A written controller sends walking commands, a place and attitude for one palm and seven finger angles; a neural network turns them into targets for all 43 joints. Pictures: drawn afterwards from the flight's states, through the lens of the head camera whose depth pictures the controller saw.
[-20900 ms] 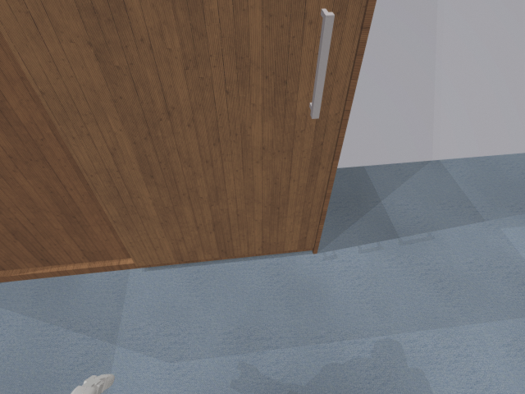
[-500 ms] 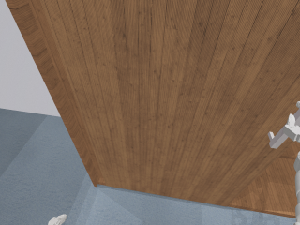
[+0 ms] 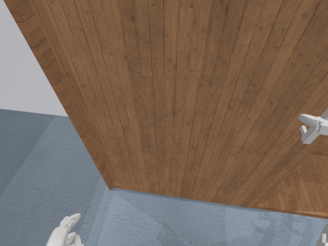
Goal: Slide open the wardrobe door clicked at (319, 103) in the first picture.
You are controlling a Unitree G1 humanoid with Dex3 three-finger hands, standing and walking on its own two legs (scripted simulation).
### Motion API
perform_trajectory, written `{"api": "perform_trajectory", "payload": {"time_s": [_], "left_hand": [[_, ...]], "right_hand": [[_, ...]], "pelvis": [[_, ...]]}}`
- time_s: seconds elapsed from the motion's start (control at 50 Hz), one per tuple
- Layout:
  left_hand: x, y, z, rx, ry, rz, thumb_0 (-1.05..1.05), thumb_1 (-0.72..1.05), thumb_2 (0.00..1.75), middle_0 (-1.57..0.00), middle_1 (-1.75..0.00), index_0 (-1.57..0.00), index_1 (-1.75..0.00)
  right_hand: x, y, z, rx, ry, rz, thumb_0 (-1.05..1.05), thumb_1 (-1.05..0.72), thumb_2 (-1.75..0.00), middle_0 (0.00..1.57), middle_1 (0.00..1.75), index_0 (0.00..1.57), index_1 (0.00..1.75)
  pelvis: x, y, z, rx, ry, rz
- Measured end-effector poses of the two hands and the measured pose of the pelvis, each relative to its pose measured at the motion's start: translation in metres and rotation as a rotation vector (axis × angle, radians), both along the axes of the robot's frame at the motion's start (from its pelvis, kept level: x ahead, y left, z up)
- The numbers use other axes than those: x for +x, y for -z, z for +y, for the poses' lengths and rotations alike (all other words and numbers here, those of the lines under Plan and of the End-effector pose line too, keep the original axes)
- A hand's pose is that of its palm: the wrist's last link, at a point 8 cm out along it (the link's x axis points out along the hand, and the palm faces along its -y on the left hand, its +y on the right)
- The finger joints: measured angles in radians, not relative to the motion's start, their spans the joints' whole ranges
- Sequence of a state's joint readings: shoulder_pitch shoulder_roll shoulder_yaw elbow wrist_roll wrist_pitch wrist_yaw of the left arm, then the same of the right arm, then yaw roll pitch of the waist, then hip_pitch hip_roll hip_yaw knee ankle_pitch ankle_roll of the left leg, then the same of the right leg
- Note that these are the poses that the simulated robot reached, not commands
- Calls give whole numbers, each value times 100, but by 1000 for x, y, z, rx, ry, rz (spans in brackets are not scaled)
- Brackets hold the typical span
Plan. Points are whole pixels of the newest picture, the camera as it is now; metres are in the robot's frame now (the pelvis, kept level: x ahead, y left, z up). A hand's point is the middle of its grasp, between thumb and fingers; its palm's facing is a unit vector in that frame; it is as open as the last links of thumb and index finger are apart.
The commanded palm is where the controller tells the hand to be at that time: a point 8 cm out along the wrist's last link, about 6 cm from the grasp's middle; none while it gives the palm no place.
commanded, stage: loosen the grip on the handle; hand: right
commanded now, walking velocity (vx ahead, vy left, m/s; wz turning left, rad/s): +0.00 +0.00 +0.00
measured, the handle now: out of the picture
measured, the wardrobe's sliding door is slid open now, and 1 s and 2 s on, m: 0.67 0.67 0.67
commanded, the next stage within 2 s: slip the hand off the handle in 0.26 s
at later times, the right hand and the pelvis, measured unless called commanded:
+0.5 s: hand out of the picture +0.38 -0.38 +0.14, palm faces +0.57 +0.77 -0.30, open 14.6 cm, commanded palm +0.34 -0.40 +0.15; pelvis +0.02 -0.02 +0.00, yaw +0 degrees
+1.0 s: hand out of the picture +0.37 -0.44 +0.14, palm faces +0.56 +0.77 -0.31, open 14.6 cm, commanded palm +0.32 -0.45 +0.15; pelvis +0.01 -0.02 +0.00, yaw -1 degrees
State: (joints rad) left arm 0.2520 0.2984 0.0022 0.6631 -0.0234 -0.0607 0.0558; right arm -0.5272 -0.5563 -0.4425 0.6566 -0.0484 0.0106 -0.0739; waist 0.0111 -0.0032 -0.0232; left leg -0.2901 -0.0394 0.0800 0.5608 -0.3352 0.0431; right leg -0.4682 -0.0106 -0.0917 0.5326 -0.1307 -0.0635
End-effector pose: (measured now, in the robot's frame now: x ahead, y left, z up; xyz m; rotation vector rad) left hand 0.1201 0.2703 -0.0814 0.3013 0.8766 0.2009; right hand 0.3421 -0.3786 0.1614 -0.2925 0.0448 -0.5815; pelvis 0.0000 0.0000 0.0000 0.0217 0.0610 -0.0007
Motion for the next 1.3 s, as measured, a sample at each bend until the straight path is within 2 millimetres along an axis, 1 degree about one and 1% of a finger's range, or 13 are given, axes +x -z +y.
{"api": "perform_trajectory", "payload": {"time_s": [0.06,0.12,0.2,0.28,0.38,0.48,0.62,0.76,0.96,1.04,1.1,1.2,1.3], "left_hand": [[-5,3,-3,8,-14,16,1,90,90,-20,-30,-20,-30],[-8,6,-8,9,-19,34,1,91,90,-20,-30,-20,-30],[-10,11,-18,0,-17,52,1,90,90,-20,-30,-20,-30],[-7,14,-28,-17,-13,59,1,90,90,-20,-30,-20,-30],[2,14,-37,-31,-5,44,1,90,90,-20,-30,-21,-30],[12,11,-40,-20,6,21,1,90,90,-21,-30,-21,-30],[14,7,-35,12,17,20,1,90,90,-21,-30,-21,-30],[1,8,-27,39,6,56,1,90,90,-21,-30,-21,-30],[-30,14,-20,64,-22,144,1,90,90,-21,-30,-21,-30],[-41,16,-20,57,-41,168,1,90,90,-20,-30,-21,-30],[-43,17,-22,46,-56,170,1,90,90,-20,-30,-21,-30],[-35,17,-29,32,-53,138,1,90,90,-20,-30,-21,-30],[-11,12,-39,21,-15,66,1,90,90,-20,-30,-20,-30]], "right_hand": [[0,0,0,-6,0,-2,0,27,-35,31,132,28,124],[0,0,-3,-11,7,6,0,39,-28,32,130,28,123],[1,0,-13,-13,25,29,0,47,-24,31,126,28,121],[0,0,-13,-12,6,22,0,51,-22,28,121,27,119],[-4,5,-12,3,0,18,-1,53,-21,27,118,26,116],[-8,8,-28,9,52,37,-1,54,-20,26,116,26,115],[-12,0,-47,-6,49,29,-1,54,-20,25,115,25,115],[-17,1,-64,2,52,53,-1,54,-20,25,115,25,115],[-15,2,-84,-1,53,45,-1,54,-20,25,115,25,115],[-16,0,-87,-12,34,39,-1,54,-20,25,115,25,115],[-22,3,-87,-3,20,34,-1,54,-20,25,115,25,115],[-37,10,-86,-1,26,34,-1,54,-20,25,115,25,115],[-56,11,-82,-12,41,14,-1,54,-20,25,115,25,115]], "pelvis": [[2,0,-2,2,3,-3],[4,0,-5,2,3,-5],[8,-1,-8,4,6,-3],[13,-2,-12,5,3,-3],[17,-2,-15,4,0,-5],[17,-1,-16,6,5,-3],[14,0,-16,11,17,4],[12,1,-17,16,23,15],[8,4,-17,25,24,41],[8,4,-19,27,16,48],[10,4,-21,27,7,48],[11,4,-24,26,4,39],[10,4,-26,24,11,23]]}}
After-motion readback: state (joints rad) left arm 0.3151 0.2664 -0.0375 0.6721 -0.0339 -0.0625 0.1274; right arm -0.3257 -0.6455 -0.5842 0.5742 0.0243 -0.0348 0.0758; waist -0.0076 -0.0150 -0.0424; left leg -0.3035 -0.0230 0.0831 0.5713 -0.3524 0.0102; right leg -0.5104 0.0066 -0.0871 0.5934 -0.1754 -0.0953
